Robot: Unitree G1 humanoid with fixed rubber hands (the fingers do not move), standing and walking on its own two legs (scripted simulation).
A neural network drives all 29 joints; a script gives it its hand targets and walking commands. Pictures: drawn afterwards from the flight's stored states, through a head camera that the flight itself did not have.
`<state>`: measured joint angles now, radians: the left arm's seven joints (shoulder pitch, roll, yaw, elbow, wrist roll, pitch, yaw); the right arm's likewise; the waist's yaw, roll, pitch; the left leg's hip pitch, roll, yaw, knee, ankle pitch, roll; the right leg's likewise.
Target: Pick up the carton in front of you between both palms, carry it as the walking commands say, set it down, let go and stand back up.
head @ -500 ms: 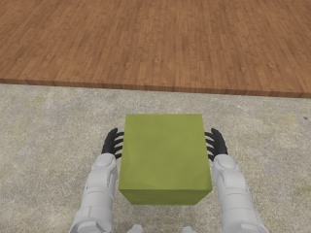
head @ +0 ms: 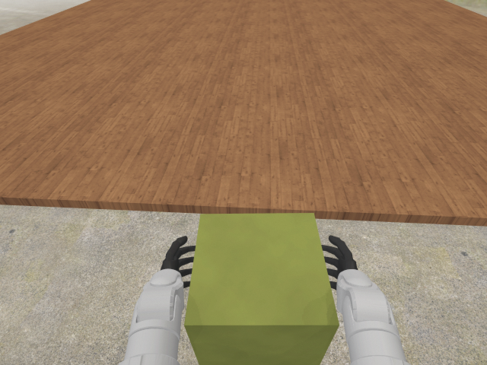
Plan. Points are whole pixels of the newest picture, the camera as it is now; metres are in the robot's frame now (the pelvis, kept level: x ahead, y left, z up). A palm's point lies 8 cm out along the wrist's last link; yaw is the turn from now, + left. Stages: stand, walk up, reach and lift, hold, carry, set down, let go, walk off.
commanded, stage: reach and lift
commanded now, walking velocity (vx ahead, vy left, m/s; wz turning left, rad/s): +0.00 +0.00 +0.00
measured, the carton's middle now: (257, 297) +0.29 +0.00 -0.05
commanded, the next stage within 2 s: hold in 0.88 s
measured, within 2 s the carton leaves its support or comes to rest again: neither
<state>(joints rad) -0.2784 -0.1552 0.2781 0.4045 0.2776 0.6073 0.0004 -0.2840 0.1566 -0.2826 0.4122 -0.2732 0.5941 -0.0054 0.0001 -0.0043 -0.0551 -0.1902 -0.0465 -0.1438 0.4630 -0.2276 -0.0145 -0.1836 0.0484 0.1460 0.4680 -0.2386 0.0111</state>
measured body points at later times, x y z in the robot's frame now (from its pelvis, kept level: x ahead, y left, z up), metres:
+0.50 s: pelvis +0.00 +0.00 +0.00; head -0.02 +0.00 +0.45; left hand +0.31 +0.15 +0.02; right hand +0.31 -0.15 +0.03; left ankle +0.02 +0.13 -0.74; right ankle +0.01 -0.13 -0.74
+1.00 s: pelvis +0.01 +0.00 +0.01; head -0.03 +0.00 +0.45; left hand +0.30 +0.15 +0.04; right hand +0.30 -0.15 +0.05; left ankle +0.02 +0.13 -0.74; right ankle +0.01 -0.13 -0.74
